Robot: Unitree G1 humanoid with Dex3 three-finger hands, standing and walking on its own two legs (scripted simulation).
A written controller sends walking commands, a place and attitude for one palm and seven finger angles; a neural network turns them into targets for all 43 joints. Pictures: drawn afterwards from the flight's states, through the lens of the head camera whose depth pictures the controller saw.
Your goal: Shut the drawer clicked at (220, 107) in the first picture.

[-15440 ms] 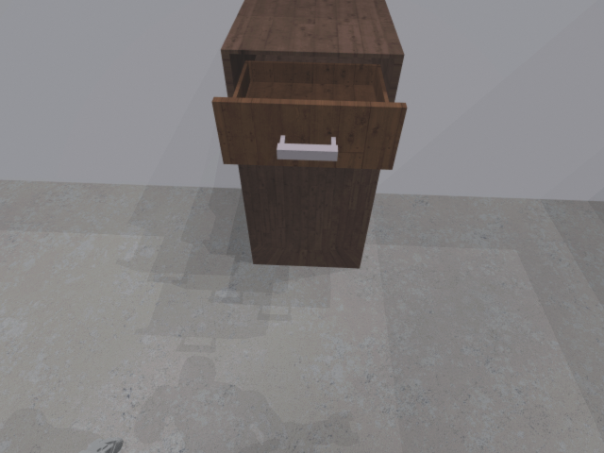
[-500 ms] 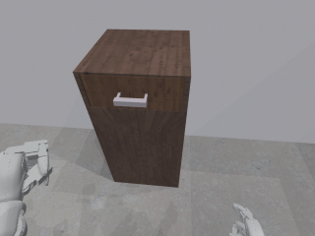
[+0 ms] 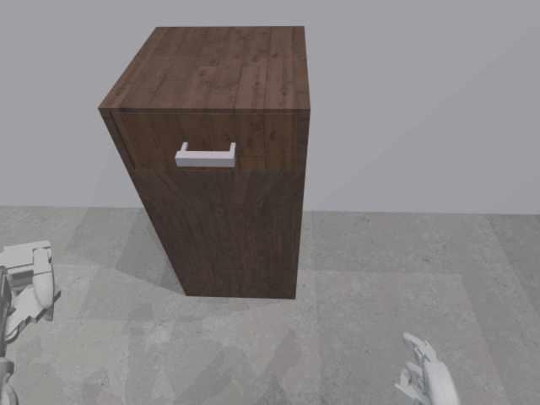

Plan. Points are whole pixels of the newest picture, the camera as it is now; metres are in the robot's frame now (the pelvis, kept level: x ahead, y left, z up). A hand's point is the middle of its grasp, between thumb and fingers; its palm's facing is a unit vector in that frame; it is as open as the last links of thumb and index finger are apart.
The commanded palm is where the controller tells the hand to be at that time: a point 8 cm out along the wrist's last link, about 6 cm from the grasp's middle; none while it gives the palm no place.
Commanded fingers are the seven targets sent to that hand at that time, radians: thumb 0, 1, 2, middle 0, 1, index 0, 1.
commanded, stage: step back with the hand held close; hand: left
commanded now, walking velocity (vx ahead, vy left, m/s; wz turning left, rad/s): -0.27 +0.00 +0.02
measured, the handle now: (207, 152) +0.61 +0.19 +0.01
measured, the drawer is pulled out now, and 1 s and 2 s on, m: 0.00 0.00 0.00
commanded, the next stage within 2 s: stop stepping back and stand still in 1.16 s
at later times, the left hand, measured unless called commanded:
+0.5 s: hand (28, 354) +0.14 +0.25 +0.15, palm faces +0.40 -0.79 -0.46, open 3.2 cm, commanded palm +0.07 +0.29 +0.17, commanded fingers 0.00 0.90 0.90 -1.40 -1.60 -1.40 -1.60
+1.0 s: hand out of the picture +0.06 +0.23 +0.15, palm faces +0.27 -0.79 -0.55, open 3.2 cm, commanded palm -0.01 +0.28 +0.17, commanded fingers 0.00 0.90 0.90 -1.40 -1.60 -1.40 -1.60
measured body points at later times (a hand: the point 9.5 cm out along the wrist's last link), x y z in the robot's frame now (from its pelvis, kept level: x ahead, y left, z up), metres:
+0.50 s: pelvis -0.06 +0.01 -0.02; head -0.05 +0.00 +0.43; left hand +0.11 +0.29 +0.17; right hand +0.13 -0.23 -0.09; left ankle -0.03 +0.09 -0.74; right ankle +0.05 -0.12 -0.74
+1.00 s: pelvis -0.13 +0.00 -0.02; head -0.10 +0.01 +0.43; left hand +0.04 +0.27 +0.18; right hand +0.06 -0.24 -0.08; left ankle -0.03 +0.09 -0.74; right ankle -0.06 -0.12 -0.74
